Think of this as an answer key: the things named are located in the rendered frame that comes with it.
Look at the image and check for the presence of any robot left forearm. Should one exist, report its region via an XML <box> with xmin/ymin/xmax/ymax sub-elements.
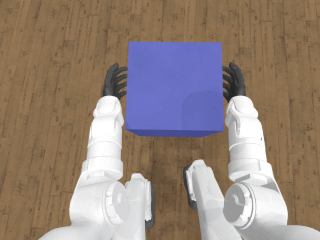
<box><xmin>69</xmin><ymin>95</ymin><xmax>124</xmax><ymax>220</ymax></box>

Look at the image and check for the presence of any right robot hand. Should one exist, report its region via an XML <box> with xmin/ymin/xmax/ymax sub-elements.
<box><xmin>222</xmin><ymin>62</ymin><xmax>246</xmax><ymax>103</ymax></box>

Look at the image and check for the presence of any carton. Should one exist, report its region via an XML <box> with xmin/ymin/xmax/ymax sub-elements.
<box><xmin>125</xmin><ymin>41</ymin><xmax>224</xmax><ymax>138</ymax></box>

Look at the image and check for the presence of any left robot upper arm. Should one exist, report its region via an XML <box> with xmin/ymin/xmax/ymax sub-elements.
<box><xmin>38</xmin><ymin>180</ymin><xmax>131</xmax><ymax>240</ymax></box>

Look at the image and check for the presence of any left robot shin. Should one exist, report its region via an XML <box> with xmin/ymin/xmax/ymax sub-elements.
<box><xmin>124</xmin><ymin>173</ymin><xmax>152</xmax><ymax>220</ymax></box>

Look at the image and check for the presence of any right robot upper arm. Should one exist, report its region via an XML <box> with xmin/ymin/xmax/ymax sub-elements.
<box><xmin>222</xmin><ymin>182</ymin><xmax>320</xmax><ymax>240</ymax></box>

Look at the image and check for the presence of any left robot hand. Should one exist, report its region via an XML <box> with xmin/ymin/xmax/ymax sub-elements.
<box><xmin>102</xmin><ymin>63</ymin><xmax>128</xmax><ymax>100</ymax></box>

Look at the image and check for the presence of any robot left foot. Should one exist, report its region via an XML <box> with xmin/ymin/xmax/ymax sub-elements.
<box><xmin>145</xmin><ymin>184</ymin><xmax>156</xmax><ymax>230</ymax></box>

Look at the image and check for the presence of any robot right forearm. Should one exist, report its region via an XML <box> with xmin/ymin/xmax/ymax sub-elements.
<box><xmin>225</xmin><ymin>95</ymin><xmax>288</xmax><ymax>216</ymax></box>

